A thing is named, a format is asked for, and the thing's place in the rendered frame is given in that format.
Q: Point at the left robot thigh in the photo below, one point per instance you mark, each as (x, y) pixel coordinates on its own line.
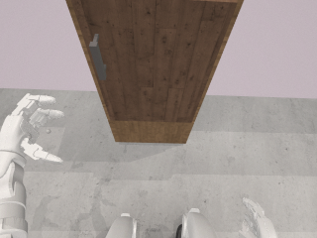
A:
(123, 227)

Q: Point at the robot left forearm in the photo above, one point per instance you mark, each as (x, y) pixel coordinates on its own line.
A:
(13, 196)

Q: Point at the robot right hand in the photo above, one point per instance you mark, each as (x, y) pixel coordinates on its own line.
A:
(262, 227)

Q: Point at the robot left hand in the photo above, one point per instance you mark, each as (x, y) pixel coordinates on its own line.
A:
(16, 128)

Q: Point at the handle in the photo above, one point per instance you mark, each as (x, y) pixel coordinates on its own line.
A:
(97, 58)

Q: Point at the robot thigh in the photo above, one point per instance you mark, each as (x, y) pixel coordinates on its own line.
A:
(196, 225)
(123, 227)

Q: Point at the cupboard door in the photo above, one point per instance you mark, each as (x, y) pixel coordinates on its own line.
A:
(159, 54)

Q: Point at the right robot thigh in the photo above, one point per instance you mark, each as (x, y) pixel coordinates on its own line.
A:
(196, 225)

